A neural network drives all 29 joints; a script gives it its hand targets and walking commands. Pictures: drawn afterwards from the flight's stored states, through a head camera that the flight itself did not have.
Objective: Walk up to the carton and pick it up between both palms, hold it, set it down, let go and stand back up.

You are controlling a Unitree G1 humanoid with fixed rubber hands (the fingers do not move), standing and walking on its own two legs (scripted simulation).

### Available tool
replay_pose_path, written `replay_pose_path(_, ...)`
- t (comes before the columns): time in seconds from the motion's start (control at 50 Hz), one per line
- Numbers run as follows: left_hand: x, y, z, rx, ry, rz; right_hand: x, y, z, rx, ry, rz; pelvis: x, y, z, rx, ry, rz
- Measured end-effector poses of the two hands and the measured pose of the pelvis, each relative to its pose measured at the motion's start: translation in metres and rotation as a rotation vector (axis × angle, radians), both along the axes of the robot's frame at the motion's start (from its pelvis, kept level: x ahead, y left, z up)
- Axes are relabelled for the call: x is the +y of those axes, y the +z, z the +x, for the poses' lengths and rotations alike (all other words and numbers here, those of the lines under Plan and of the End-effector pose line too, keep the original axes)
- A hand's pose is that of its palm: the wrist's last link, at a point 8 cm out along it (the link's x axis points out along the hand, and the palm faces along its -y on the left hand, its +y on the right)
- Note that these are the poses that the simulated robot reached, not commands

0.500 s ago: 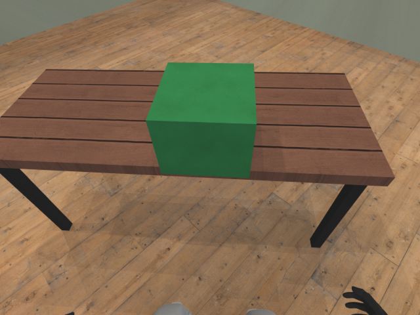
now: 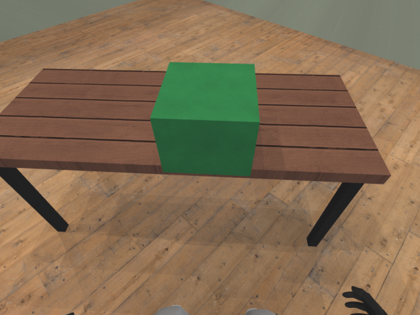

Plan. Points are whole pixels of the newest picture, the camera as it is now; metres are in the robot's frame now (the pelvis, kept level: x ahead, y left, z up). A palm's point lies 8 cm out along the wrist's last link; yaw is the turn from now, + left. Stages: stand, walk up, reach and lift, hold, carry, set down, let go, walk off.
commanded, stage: walk up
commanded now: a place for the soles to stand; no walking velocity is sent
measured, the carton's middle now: (208, 117) +0.65 +0.02 -0.03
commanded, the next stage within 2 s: none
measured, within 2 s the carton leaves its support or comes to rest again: neither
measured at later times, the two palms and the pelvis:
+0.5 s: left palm out of the picture +0.14 +0.27 -0.07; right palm out of the picture +0.13 -0.34 -0.09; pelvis +0.06 -0.05 +0.00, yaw -2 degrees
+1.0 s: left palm (53, 264) +0.24 +0.36 -0.10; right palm (341, 250) +0.27 -0.27 -0.08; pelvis +0.18 +0.04 -0.01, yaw -4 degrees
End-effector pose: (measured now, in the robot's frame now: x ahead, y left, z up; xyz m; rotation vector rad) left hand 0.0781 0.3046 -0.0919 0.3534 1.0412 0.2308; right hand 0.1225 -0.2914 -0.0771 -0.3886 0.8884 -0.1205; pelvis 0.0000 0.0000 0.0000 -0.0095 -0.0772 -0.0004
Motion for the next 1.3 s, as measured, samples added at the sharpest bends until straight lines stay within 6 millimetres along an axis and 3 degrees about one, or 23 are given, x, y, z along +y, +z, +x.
replay_pose_path(0.2, -0.002, 0.001, 0.005, 0.022, -0.008, -0.003, -0.001, -0.001, 0.007, 0.007, 0.007, 0.008, -0.001, 0.002, 0.007, 0.013, -0.005, 0.004)
replay_pose_path(0.3, -0.008, 0.01, 0.03, -0.009, -0.043, -0.007, -0.013, 0.003, -0.01, 0.031, -0.009, 0.005, -0.01, 0.006, 0.022, 0.025, -0.022, -0.002)
replay_pose_path(0.4, -0.023, 0.017, 0.058, -0.046, -0.062, 0.011, -0.037, -0.008, -0.017, 0.076, -0.031, 0.013, -0.032, 0.003, 0.043, 0.029, -0.033, 0.015)
replay_pose_path(0.5, -0.033, 0.023, 0.06, -0.031, -0.047, 0.048, -0.052, -0.016, 0.012, 0.07, -0.034, 0.036, -0.047, 0.001, 0.062, 0.026, -0.032, 0.03)
replay_pose_path(0.62, -0.021, 0.036, 0.066, 0.026, -0.026, 0.097, -0.053, -0.012, 0.055, 0.06, 0.001, 0.038, -0.041, 0.008, 0.087, 0.029, -0.037, 0.03)
replay_pose_path(0.76, 0.008, 0.028, 0.101, 0.058, -0.024, 0.099, -0.027, -0.011, 0.106, 0.053, 0.01, 0.021, -0.013, 0.004, 0.128, 0.034, -0.051, 0.001)
replay_pose_path(0.86, 0.039, 0.001, 0.138, 0.06, -0.032, 0.076, 0.002, -0.014, 0.143, 0.023, 0.012, -0.012, 0.02, -0.012, 0.161, 0.048, -0.055, -0.029)
replay_pose_path(0.94, 0.05, -0.006, 0.161, 0.064, -0.049, 0.051, 0.02, -0.009, 0.149, 0.03, -0.028, 0.001, 0.035, -0.01, 0.176, 0.04, -0.066, -0.031)
replay_pose_path(1.04, 0.056, -0.007, 0.167, 0.088, -0.049, 0.037, 0.026, -0.004, 0.148, 0.064, -0.042, -0.015, 0.042, -0.005, 0.185, 0.037, -0.067, -0.041)
replay_pose_path(1.3, 0.034, 0.003, 0.169, 0.086, -0.044, 0.071, 0.002, -0.01, 0.164, 0.03, -0.053, 0.016, 0.017, -0.006, 0.185, 0.041, -0.071, -0.002)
